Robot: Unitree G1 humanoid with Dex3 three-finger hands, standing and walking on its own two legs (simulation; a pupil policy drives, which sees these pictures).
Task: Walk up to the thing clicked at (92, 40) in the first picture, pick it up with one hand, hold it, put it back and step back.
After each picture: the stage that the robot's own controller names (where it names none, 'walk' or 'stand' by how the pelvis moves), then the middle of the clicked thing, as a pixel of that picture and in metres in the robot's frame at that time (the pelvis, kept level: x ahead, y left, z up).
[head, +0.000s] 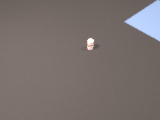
stand; (90, 44) +1.30 -0.12 -0.72
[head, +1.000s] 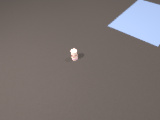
walk; (74, 54) +1.19 +0.15 -0.70
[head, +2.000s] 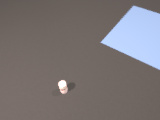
walk; (63, 87) +0.72 +0.21 -0.71
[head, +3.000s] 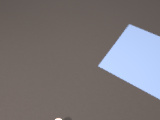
walk; out of the picture +0.42 +0.13 -0.70
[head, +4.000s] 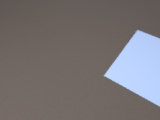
stand; out of the picture +0.33 +0.16 -0.71
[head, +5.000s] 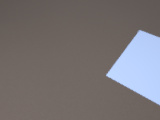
stand; out of the picture +0.34 +0.15 -0.72
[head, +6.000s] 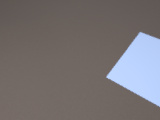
stand; out of the picture +0.35 +0.15 -0.73
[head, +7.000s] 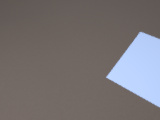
stand; out of the picture +0.33 +0.15 -0.73
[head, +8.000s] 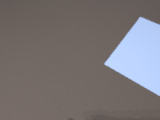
go down; out of the picture +0.34 +0.15 -0.71
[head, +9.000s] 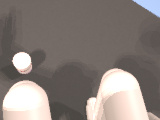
go down; (23, 64) +0.43 +0.17 -0.29
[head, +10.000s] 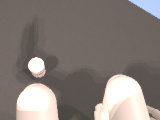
close in; (37, 68) +0.44 +0.16 -0.32
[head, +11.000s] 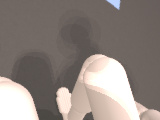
close in; out of the picture +0.43 +0.20 -0.23
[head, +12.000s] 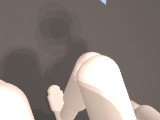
close; out of the picture +0.42 +0.21 -0.23
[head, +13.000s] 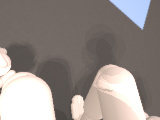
lift; out of the picture +0.36 +0.22 -0.17
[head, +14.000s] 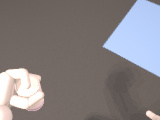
lift; (31, 93) +0.31 +0.17 +0.00
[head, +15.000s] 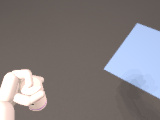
hold; (34, 94) +0.32 +0.17 +0.00
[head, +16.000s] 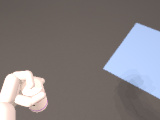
hold; (35, 95) +0.32 +0.17 -0.01
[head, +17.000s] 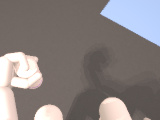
crouch; (30, 74) +0.38 +0.16 -0.08
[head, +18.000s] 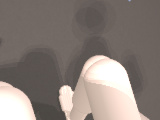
lower; out of the picture +0.43 +0.22 -0.22
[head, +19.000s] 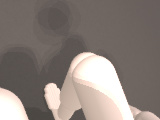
lower; out of the picture +0.44 +0.25 -0.24
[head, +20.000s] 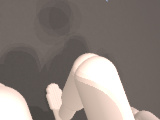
lower; out of the picture +0.44 +0.24 -0.24
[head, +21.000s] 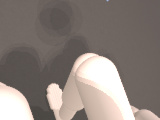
lower; out of the picture +0.44 +0.22 -0.24
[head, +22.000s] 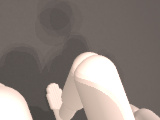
lower; out of the picture +0.44 +0.22 -0.24
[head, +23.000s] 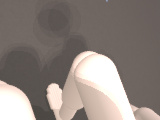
open; out of the picture +0.42 +0.20 -0.24
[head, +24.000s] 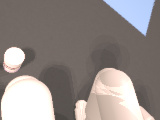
stand; (13, 60) +0.43 +0.18 -0.26
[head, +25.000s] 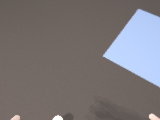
stand; out of the picture +0.36 +0.14 -0.62
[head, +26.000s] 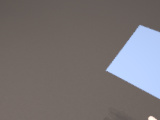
stand; out of the picture +0.36 +0.14 -0.67
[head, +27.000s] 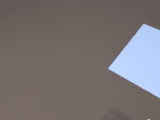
stand; out of the picture +0.36 +0.14 -0.67
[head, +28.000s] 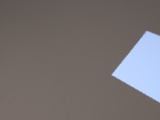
walk; out of the picture +0.37 +0.14 -0.72
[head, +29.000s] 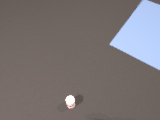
walk; (70, 102) +0.47 +0.11 -0.70
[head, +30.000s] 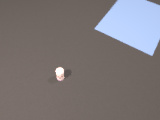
walk; (60, 74) +0.74 +0.14 -0.70
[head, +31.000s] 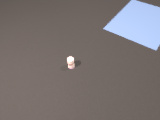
stand; (70, 62) +1.02 +0.15 -0.70
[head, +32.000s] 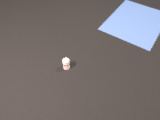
stand; (66, 63) +1.00 +0.14 -0.72
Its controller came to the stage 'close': yes
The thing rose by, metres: 0.71
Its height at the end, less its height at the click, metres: +0.00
